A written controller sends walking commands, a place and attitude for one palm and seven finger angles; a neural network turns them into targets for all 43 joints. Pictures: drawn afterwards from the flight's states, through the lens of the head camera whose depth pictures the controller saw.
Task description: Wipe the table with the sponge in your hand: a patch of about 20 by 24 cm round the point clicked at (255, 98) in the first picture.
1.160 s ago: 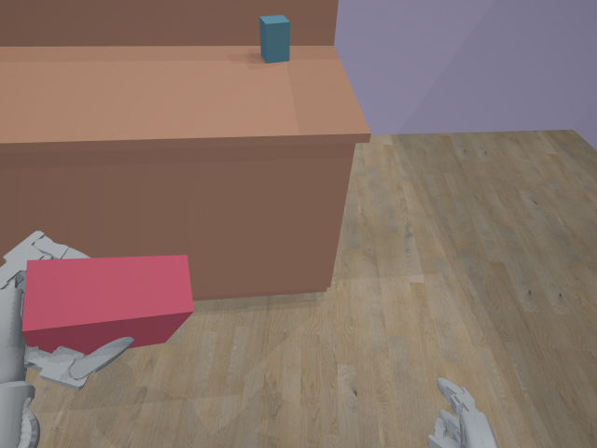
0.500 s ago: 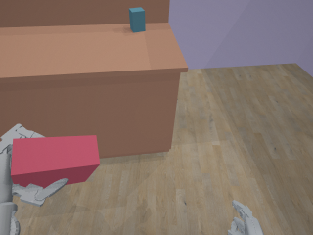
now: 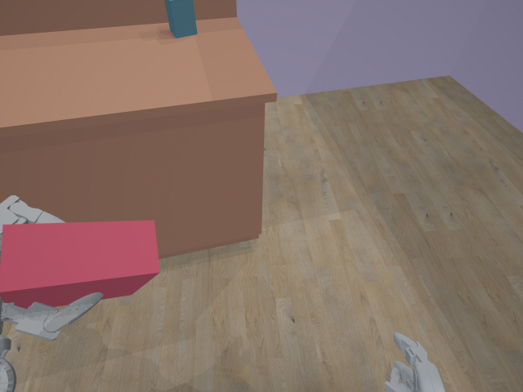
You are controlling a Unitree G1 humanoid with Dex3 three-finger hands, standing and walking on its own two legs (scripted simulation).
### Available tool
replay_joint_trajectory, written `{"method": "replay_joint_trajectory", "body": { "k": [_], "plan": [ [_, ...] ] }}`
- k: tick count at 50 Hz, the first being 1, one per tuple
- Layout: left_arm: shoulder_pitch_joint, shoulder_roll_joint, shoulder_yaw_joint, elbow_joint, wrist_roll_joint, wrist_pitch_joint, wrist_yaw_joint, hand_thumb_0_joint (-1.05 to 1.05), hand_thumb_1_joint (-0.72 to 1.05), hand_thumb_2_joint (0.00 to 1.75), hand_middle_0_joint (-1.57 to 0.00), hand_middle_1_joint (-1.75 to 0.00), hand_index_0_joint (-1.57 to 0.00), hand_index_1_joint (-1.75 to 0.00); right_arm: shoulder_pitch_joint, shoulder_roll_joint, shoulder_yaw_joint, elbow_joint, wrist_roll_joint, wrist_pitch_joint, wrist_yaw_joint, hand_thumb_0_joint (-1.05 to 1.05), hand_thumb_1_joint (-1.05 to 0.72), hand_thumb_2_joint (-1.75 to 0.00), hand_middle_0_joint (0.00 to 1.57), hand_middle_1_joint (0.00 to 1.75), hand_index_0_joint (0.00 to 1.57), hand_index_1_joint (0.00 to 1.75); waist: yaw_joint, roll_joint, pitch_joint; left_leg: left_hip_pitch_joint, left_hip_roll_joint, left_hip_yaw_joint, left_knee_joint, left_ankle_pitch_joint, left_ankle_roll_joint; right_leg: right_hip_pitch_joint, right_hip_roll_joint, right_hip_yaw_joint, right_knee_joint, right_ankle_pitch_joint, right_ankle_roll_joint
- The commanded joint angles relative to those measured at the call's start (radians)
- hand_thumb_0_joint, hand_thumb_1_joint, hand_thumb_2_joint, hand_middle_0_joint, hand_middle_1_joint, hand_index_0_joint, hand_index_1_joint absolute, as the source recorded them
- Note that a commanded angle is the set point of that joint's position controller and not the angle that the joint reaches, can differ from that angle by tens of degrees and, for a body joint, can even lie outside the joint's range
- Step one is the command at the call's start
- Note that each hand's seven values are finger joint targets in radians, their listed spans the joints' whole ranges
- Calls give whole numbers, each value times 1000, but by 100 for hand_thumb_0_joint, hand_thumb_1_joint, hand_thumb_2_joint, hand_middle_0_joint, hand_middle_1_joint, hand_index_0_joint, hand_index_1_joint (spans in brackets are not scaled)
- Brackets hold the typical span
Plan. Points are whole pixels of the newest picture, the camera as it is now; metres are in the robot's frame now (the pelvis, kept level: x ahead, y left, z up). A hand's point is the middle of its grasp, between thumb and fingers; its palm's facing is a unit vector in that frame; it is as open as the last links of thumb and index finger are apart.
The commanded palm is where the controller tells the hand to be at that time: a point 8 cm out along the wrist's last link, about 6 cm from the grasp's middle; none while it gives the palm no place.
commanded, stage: turn to face it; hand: left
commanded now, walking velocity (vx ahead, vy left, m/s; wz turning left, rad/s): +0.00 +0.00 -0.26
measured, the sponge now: (103, 265) +0.23 +0.20 +0.14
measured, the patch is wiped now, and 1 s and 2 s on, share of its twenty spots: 0.00 0.00 0.00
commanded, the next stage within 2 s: take the last steps up to it in 0.20 s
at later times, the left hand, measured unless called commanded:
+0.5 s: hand (102, 257) +0.22 +0.19 +0.18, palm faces +0.30 -0.83 -0.46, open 10.3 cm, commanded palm +0.18 +0.23 +0.19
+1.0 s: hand (132, 211) +0.28 +0.17 +0.19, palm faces +0.32 -0.81 -0.48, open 10.3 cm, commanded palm +0.23 +0.21 +0.19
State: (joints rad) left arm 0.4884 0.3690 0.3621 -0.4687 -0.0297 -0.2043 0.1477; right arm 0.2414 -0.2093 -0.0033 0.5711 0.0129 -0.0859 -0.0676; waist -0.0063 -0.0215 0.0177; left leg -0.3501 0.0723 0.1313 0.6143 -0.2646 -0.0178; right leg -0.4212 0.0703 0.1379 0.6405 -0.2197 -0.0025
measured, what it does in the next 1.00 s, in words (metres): steps on the spot: left foot, then right foot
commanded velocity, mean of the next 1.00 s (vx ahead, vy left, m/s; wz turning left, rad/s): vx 0.22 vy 0.10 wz -0.02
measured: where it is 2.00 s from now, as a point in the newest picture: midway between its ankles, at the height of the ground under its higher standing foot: (270, 382)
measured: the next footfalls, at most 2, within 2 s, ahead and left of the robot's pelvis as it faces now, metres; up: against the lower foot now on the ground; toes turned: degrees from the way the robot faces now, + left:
left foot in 0.38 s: +0.01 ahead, +0.11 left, +0.00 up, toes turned -1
right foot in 0.60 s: +0.04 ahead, -0.13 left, +0.00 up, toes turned -10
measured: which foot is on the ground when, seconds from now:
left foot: down 0.00-0.18, up 0.20-0.36, down 0.38-0.62, up 0.64-1.00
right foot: down 0.00-0.40, up 0.42-0.58, down 0.60-1.00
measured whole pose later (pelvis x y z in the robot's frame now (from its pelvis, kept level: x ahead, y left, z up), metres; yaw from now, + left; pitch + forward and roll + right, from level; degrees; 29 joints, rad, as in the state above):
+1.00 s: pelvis +0.05 -0.05 +0.02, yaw -5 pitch +0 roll +3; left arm 0.51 0.38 0.36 -0.45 -0.01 -0.27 0.15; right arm 0.25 -0.24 -0.03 0.62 0.00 -0.09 -0.05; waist 0.01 -0.02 0.02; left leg -0.39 0.06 0.12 0.64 -0.25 0.01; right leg -0.18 -0.05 -0.08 0.52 -0.34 -0.05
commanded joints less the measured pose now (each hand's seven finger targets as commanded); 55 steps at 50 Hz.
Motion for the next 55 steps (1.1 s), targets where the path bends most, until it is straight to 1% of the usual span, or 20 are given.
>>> {"method": "replay_joint_trajectory", "body": {
  "k": [1,6,9,12,18,20,22,24,28,29,30,31,32,33,35,38,51,53,54,55],
  "plan": [
    [-72,132,108,-241,-12,-75,22,0,10,130,-120,-160,-120,-160,-99,-114,-40,-150,-1,-74,-11,0,-90,-90,20,30,20,30,26,223,-144,42,233,-193,-245,33,99,48,-40,-75,133,-133,19],
    [-151,110,60,-225,1,-64,20,0,10,130,-120,-160,-120,-160,-82,-122,-41,-129,-1,-102,3,0,-90,-90,20,30,20,30,21,166,-85,-11,196,-76,-100,63,64,111,-67,-98,10,-42,17],
    [-218,149,70,-186,8,-50,22,0,10,130,-120,-160,-120,-160,-87,-100,-41,-126,-15,-94,3,0,-90,-90,20,30,20,30,1,-184,-33,1,-46,-20,206,-274,-12,-109,-268,297,-315,-114,-86],
    [-225,194,116,-215,10,-59,25,0,10,130,-120,-160,-120,-160,-116,-82,-27,-116,-24,-72,21,0,-90,-90,20,30,20,30,17,-145,-40,-39,-44,-114,393,-242,-10,-82,-330,439,-435,-314,-172],
    [-47,177,145,-239,-2,-91,27,0,10,130,-120,-160,-120,-160,-90,-79,-14,-135,-19,-39,10,0,-90,-90,20,30,20,30,6,9,-241,194,-45,-73,-257,-106,34,156,-163,124,-194,-96,-71],
    [-39,154,123,-278,-5,-101,31,0,10,130,-120,-160,-120,-160,-97,-116,-27,-143,-14,-45,1,0,-90,-90,20,30,20,30,6,241,-191,236,203,-389,-346,-167,136,1,-34,-49,46,-155,-8],
    [16,161,135,-202,3,-84,28,0,10,130,-120,-160,-120,-160,-93,-104,-34,-121,-11,-57,-3,0,-90,-90,20,30,20,30,2,287,-164,169,282,-422,-376,-245,220,-96,-40,-126,304,-248,6],
    [-3,116,80,-178,18,-64,28,0,10,130,-120,-160,-120,-160,-91,-111,-31,-102,-17,-63,-5,0,-90,-90,20,30,20,30,-19,235,-26,66,237,-348,-351,-200,223,-94,-72,-157,273,-222,9],
    [-142,122,39,-156,28,-65,28,0,10,130,-120,-160,-120,-160,-85,-140,-35,-70,-15,-79,-16,0,-90,-90,20,30,20,30,-13,221,-12,91,131,-168,-156,108,130,115,-49,-285,-112,-149,14],
    [-164,126,40,-137,31,-69,25,0,10,130,-120,-160,-120,-160,-83,-138,-35,-62,-15,-78,-17,0,-90,-90,20,30,20,30,-7,186,-48,40,111,-135,-45,160,118,247,-68,-263,-189,-65,-6],
    [-203,141,38,-128,40,-70,23,0,10,130,-120,-160,-120,-160,-86,-126,-38,-59,-13,-77,-14,0,-90,-90,20,30,20,30,-5,50,-80,-80,55,-68,152,136,89,384,-184,-81,-219,19,-64],
    [-229,188,62,-136,42,-74,26,0,10,130,-120,-160,-120,-160,-110,-109,-41,-74,-11,-79,-13,0,-90,-90,20,30,20,30,1,-191,-100,-295,-63,-16,408,-138,41,492,-403,298,-280,202,-170],
    [-244,207,81,-124,36,-84,27,0,10,130,-120,-160,-120,-160,-126,-126,-41,-70,-20,-79,-8,0,-90,-90,20,30,20,30,9,-150,-71,-372,-59,-123,583,-266,28,459,-514,396,-323,246,-215],
    [-255,203,73,-162,28,-93,21,0,10,130,-120,-160,-120,-160,-105,-136,-64,-64,-14,-79,0,0,-90,-90,20,30,20,30,0,-121,-69,-334,-34,-199,654,-208,16,405,-500,415,-357,168,-192],
    [-131,228,123,-198,30,-118,17,0,10,130,-120,-160,-120,-160,-114,-107,-38,-59,-24,-61,6,0,-90,-90,20,30,20,30,11,31,-24,-308,9,-194,645,-105,8,294,-449,244,-338,197,-193],
    [-54,218,154,-207,21,-141,9,0,10,130,-120,-160,-120,-160,-115,-85,-32,-71,-21,-29,18,0,-90,-90,20,30,20,30,-3,-48,-70,-261,22,-150,519,-7,-1,283,-378,20,-338,242,-152],
    [-137,148,74,-151,5,-105,35,0,10,130,-120,-160,-120,-160,-85,-93,-50,-107,-16,-61,-1,0,-90,-90,20,30,20,30,8,-96,-76,131,-42,37,-150,39,49,222,-312,-28,-218,19,-95],
    [-194,143,57,-192,5,-109,34,0,10,130,-120,-160,-120,-160,-76,-125,-59,-110,-13,-63,-8,0,-90,-90,20,30,20,30,-16,75,-91,298,52,-116,-226,45,111,78,-223,-109,25,38,-40],
    [-201,140,59,-210,4,-112,35,0,10,130,-120,-160,-120,-160,-79,-136,-58,-116,-9,-62,-4,0,-90,-90,20,30,20,30,-11,240,-122,419,198,-327,-241,182,185,-72,-129,-203,220,-141,2],
    [-222,155,59,-227,11,-119,34,0,10,130,-120,-160,-120,-160,-75,-119,-54,-119,-4,-68,0,0,-90,-90,20,30,20,30,-7,254,-116,441,287,-458,-290,295,247,-169,-102,-213,389,-373,11]
  ]
}}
